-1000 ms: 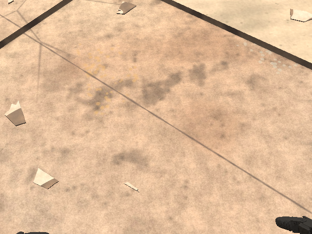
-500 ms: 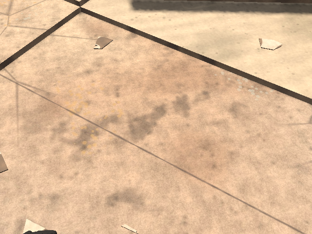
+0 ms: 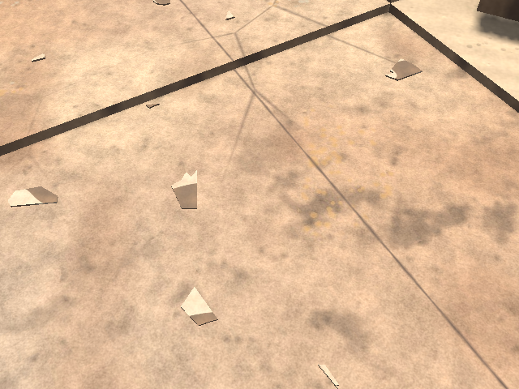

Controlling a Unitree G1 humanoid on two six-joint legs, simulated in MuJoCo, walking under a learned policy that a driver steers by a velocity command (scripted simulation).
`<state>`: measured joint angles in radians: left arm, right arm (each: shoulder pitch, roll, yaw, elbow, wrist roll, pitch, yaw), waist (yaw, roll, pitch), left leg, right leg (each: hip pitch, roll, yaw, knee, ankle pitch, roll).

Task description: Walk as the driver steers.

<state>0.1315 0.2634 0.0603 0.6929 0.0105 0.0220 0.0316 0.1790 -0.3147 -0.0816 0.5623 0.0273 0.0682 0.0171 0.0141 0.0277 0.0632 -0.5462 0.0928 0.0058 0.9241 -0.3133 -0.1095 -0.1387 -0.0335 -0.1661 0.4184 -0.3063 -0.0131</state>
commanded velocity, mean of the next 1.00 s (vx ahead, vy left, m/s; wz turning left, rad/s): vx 0.13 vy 0.00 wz -0.35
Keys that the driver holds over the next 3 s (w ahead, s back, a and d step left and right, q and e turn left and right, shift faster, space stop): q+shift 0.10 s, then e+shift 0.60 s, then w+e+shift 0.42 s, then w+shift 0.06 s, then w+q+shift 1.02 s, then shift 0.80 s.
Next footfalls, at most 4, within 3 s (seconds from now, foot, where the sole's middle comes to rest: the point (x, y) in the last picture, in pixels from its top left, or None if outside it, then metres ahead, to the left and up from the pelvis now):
0.10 left None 0.07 0.15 -0.78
0.64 right None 0.07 -0.09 -0.78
1.10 left None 0.34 0.04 -0.78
1.52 right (422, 365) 0.50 -0.36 -0.78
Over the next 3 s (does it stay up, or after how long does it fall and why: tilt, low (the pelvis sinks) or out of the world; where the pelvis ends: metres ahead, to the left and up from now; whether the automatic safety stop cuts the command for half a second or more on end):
stays up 1.37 -0.38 -0.01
